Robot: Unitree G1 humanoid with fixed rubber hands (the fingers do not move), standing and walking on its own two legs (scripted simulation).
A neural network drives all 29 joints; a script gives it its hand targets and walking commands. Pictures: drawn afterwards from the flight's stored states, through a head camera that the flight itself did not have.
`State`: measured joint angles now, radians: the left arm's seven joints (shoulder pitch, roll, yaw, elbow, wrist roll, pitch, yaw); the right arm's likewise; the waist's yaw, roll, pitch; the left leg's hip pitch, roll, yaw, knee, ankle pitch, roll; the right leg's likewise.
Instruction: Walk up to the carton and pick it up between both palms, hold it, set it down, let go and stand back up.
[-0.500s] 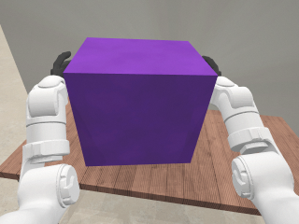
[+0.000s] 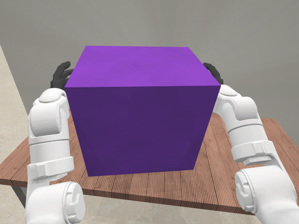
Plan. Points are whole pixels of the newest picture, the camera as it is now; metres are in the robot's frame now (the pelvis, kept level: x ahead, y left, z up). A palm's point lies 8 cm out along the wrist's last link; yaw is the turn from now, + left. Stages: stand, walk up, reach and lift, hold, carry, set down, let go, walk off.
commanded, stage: hold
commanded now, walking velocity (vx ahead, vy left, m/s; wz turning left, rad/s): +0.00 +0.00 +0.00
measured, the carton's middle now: (140, 108) +0.37 +0.01 +0.20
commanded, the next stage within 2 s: none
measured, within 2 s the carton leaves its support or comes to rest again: neither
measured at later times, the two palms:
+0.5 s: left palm (57, 86) +0.35 +0.21 +0.28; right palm (209, 86) +0.37 -0.17 +0.27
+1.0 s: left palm (59, 87) +0.35 +0.20 +0.28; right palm (213, 88) +0.36 -0.18 +0.27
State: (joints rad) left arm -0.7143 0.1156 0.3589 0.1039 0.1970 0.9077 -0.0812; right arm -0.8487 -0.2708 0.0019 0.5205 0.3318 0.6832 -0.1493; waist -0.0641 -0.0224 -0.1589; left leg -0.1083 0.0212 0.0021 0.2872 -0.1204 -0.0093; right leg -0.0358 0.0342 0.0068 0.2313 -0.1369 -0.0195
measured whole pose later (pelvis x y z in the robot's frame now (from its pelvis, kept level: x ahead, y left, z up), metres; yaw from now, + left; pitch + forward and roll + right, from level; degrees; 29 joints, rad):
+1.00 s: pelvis -0.01 +0.00 +0.00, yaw +0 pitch -1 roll -1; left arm -0.82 0.16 0.36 0.27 0.18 0.86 -0.08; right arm -0.93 -0.25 -0.04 0.63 0.28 0.66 -0.14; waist -0.05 -0.01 -0.18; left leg -0.16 0.02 0.00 0.29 -0.10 -0.01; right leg -0.10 0.03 0.01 0.26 -0.13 -0.02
